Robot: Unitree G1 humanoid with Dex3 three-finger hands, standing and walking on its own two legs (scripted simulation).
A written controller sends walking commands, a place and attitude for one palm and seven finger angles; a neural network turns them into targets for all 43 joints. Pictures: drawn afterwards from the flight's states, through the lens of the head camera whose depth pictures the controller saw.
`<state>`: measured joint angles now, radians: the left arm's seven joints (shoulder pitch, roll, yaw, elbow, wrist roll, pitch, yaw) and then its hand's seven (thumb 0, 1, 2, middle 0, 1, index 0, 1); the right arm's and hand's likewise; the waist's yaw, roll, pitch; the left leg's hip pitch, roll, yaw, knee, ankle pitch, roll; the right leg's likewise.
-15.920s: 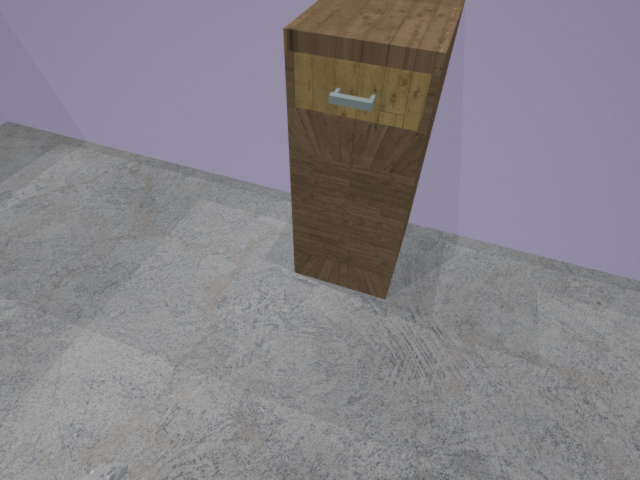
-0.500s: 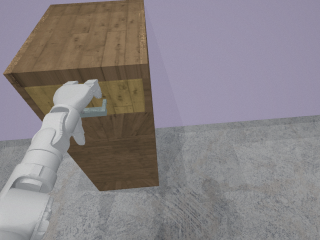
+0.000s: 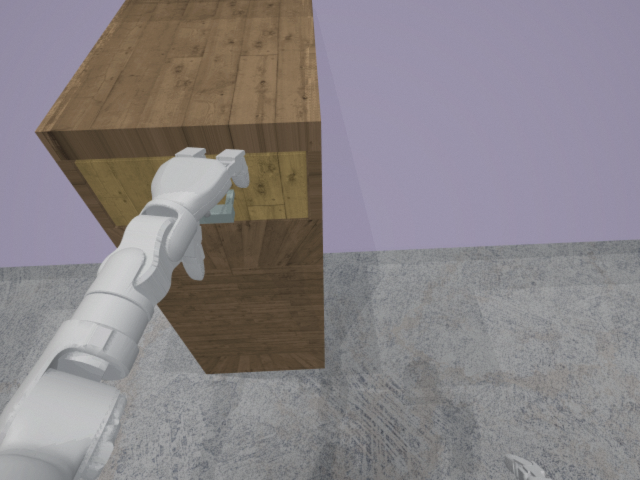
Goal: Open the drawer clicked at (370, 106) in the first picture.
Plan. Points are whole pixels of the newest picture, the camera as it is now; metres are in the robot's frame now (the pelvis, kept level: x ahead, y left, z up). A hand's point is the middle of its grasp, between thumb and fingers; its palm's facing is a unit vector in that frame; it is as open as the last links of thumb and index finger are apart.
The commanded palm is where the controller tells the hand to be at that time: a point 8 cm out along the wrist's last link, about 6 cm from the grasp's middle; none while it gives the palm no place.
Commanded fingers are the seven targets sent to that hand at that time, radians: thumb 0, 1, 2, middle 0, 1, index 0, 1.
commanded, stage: move the hooked fingers above the handle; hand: left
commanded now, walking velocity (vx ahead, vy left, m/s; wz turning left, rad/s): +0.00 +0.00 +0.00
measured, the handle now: (199, 205) +0.49 +0.21 +0.04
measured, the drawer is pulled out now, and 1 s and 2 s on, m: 0.00 0.00 0.00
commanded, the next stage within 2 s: lower the fingers behind the handle in 1.24 s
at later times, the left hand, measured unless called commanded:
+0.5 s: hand (155, 224) +0.41 +0.24 +0.09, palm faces -0.15 +0.00 -0.99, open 13.8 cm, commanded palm +0.41 +0.23 +0.16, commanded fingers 0.00 -0.50 0.30 -0.30 -1.20 -0.30 -1.20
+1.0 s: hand (141, 204) +0.43 +0.26 +0.11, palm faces -0.08 +0.01 -1.00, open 13.6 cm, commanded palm +0.41 +0.25 +0.15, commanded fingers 0.00 -0.50 0.30 -0.30 -1.20 -0.30 -1.20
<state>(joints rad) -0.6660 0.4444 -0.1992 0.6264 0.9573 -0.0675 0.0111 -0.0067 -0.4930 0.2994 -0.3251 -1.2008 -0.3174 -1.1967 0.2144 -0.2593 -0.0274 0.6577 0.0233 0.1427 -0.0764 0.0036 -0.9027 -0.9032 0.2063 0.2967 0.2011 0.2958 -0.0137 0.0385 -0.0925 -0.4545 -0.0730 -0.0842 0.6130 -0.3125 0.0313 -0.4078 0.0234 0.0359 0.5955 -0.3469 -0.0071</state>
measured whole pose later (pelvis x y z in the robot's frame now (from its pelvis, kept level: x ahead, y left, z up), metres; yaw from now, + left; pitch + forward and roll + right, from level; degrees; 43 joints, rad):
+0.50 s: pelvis +0.00 -0.01 +0.00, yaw +0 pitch +8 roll +0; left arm -0.64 0.56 -0.15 0.70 0.94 -0.02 -0.04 -0.01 -0.49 0.30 -0.33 -1.20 -0.32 -1.21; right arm 0.29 -0.29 -0.04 0.68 0.03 0.15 -0.10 0.00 -0.90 -0.90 0.21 0.30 0.20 0.30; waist 0.00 0.05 -0.09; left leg -0.42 -0.05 -0.09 0.57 -0.29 0.02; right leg -0.37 0.04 0.03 0.55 -0.32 -0.02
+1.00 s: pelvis +0.00 -0.01 +0.01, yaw -3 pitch +9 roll +0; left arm -0.68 0.57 -0.02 0.86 1.00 0.07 0.05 0.00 -0.49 0.30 -0.35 -1.22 -0.36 -1.24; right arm 0.24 -0.23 0.02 0.66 0.06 0.18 -0.10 0.00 -0.90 -0.90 0.21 0.30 0.20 0.30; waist -0.03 0.06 -0.11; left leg -0.41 -0.04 -0.04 0.53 -0.28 0.02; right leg -0.40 0.05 0.08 0.55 -0.30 -0.02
